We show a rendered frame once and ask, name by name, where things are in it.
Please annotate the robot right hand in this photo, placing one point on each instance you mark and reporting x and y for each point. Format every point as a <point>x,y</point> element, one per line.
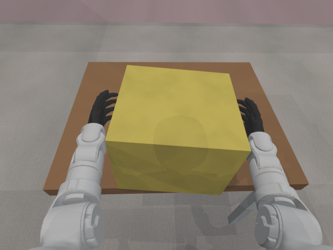
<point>252,117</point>

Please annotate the table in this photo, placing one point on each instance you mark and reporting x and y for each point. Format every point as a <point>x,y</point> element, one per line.
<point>101,76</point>

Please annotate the robot left hand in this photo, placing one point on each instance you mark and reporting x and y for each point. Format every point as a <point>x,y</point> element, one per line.
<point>99,110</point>

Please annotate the robot left upper arm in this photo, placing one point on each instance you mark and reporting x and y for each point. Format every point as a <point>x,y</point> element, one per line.
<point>73,227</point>

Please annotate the right robot forearm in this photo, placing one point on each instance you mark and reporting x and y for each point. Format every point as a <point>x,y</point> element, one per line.
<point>268,177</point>

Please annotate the robot right upper arm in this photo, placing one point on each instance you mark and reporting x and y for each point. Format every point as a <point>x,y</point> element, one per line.
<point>281,227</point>

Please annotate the carton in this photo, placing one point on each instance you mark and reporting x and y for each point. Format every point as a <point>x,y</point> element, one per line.
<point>175,130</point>

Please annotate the left robot forearm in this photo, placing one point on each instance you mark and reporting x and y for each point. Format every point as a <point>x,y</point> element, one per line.
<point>82,183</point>

